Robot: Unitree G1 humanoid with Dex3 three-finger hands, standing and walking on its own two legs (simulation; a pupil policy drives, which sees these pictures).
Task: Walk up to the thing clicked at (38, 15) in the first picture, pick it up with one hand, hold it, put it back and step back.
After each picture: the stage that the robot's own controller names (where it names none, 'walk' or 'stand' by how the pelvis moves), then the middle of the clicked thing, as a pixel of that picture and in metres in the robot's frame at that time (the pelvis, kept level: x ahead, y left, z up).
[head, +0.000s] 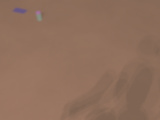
stand; (38, 15) +1.92 +0.67 -0.72
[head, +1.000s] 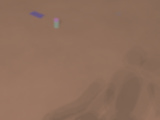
walk; (56, 23) +1.83 +0.33 -0.69
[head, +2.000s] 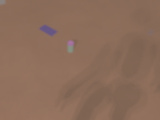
walk; (70, 46) +1.22 +0.13 -0.71
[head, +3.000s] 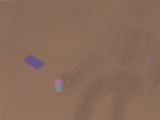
walk; (58, 85) +0.79 +0.19 -0.71
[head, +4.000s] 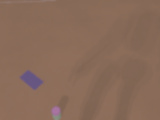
walk; (56, 113) +0.49 +0.19 -0.71
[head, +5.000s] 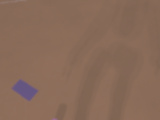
stand; out of the picture +0.36 +0.20 -0.70
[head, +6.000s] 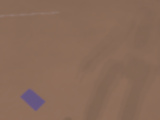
stand; out of the picture +0.34 +0.19 -0.72
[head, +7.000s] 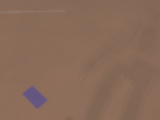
stand; out of the picture +0.33 +0.17 -0.71
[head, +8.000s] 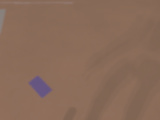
walk; out of the picture +0.38 +0.17 -0.70
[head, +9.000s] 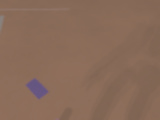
stand; out of the picture +0.42 +0.21 -0.71
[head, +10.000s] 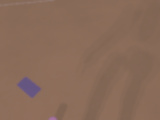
stand; out of the picture +0.39 +0.25 -0.71
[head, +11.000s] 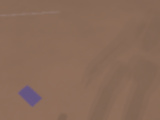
stand; out of the picture +0.38 +0.25 -0.72
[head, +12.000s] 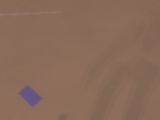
stand; out of the picture +0.38 +0.24 -0.72
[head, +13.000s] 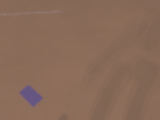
go down; out of the picture +0.37 +0.24 -0.72
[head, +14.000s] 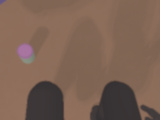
go down; (26, 54) +0.46 +0.23 -0.36
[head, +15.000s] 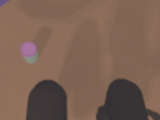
approach; (30, 53) +0.48 +0.23 -0.31
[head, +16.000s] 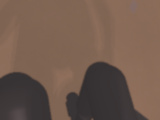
close in; out of the picture +0.46 +0.27 -0.23
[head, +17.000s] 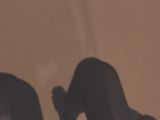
close; out of the picture +0.45 +0.29 -0.23
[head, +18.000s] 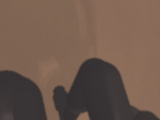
lift; out of the picture +0.41 +0.27 -0.24
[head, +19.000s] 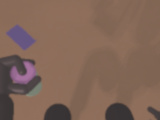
lift; (28, 80) +0.34 +0.20 -0.03
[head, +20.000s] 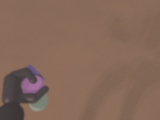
hold; (35, 93) +0.31 +0.18 -0.02
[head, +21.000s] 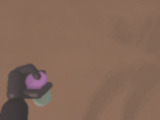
hold; (39, 89) +0.33 +0.17 -0.01
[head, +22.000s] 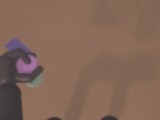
crouch; (30, 72) +0.39 +0.19 -0.06
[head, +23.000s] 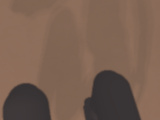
lower; out of the picture +0.50 +0.27 -0.11
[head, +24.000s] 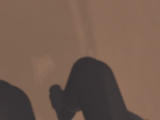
lower; out of the picture +0.45 +0.28 -0.24
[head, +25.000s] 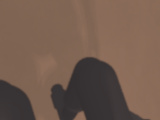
lower; out of the picture +0.44 +0.29 -0.24
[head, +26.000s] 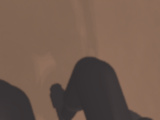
lower; out of the picture +0.45 +0.29 -0.24
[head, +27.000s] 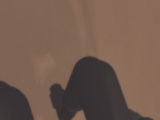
lower; out of the picture +0.45 +0.29 -0.24
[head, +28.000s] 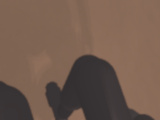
open; out of the picture +0.44 +0.27 -0.24
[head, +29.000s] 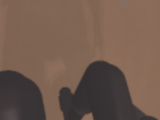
stand; out of the picture +0.43 +0.26 -0.24
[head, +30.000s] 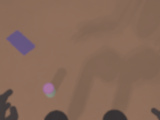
stand; (49, 90) +0.42 +0.20 -0.53
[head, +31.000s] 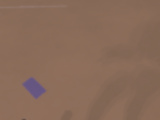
stand; out of the picture +0.39 +0.19 -0.66
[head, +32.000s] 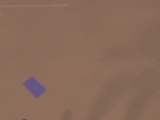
stand; out of the picture +0.39 +0.19 -0.66
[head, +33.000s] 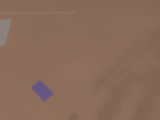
stand; out of the picture +0.40 +0.18 -0.72
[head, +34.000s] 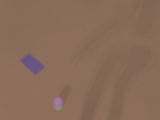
walk; (58, 103) +0.45 +0.14 -0.71
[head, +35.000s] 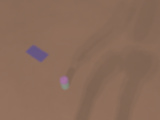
walk; (64, 82) +0.64 +0.18 -0.69
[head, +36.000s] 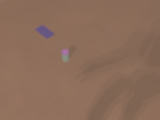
walk; (65, 55) +0.97 +0.19 -0.69
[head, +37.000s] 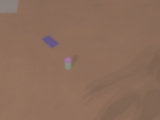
stand; (68, 63) +1.04 +0.18 -0.71
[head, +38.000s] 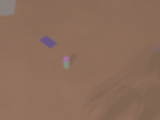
stand; (66, 62) +1.06 +0.20 -0.72
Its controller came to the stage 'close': yes
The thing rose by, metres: 0.71
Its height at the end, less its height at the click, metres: +0.00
